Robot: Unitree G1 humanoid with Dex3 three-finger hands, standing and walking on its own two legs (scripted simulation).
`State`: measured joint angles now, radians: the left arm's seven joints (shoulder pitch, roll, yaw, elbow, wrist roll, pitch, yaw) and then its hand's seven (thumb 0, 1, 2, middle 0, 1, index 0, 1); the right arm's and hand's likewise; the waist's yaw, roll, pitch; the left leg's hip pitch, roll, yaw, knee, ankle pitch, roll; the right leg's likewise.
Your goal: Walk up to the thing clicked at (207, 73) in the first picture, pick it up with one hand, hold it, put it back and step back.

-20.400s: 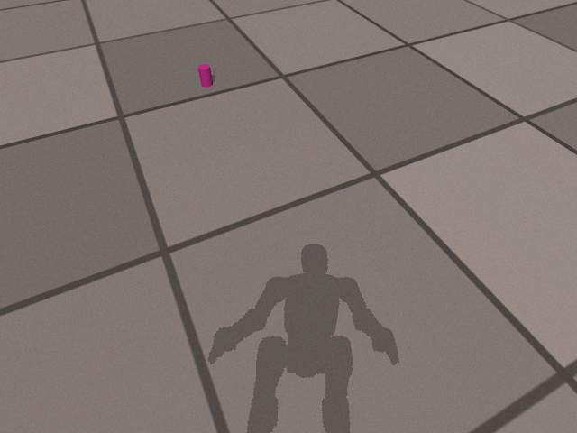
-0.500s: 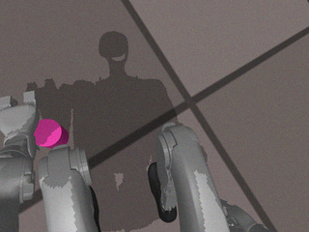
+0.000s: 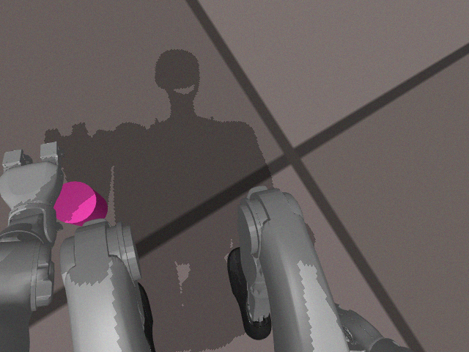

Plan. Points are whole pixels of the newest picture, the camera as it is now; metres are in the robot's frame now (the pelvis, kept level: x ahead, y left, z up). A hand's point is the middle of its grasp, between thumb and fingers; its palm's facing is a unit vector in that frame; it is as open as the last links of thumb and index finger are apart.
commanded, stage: rest palm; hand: left
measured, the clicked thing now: (82, 206) +0.38 +0.22 -0.25
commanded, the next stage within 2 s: close in 0.30 s
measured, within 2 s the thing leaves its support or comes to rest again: neither
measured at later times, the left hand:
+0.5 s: hand (50, 199) +0.39 +0.26 -0.20, palm faces -0.40 -0.06 -0.92, open 14.0 cm
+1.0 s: hand (57, 196) +0.39 +0.25 -0.21, palm faces -0.44 -0.06 -0.90, open 14.6 cm
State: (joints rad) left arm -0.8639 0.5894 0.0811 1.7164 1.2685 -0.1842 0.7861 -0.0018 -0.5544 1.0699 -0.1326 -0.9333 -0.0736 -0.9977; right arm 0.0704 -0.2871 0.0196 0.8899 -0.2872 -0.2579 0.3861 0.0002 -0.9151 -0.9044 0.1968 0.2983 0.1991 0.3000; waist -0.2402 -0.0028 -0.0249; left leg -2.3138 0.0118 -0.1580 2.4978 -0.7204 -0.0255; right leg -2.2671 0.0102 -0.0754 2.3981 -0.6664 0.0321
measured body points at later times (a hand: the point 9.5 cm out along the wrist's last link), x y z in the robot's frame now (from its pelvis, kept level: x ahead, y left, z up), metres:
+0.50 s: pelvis +0.00 +0.00 +0.00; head +0.23 +0.07 +0.38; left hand +0.40 +0.26 -0.15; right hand +0.05 -0.26 -0.11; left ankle +0.07 +0.13 -0.27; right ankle +0.10 -0.12 -0.27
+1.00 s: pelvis +0.00 +0.00 +0.00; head +0.22 +0.07 +0.38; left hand +0.41 +0.25 -0.15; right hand +0.04 -0.25 -0.10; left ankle +0.07 +0.13 -0.27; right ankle +0.10 -0.12 -0.27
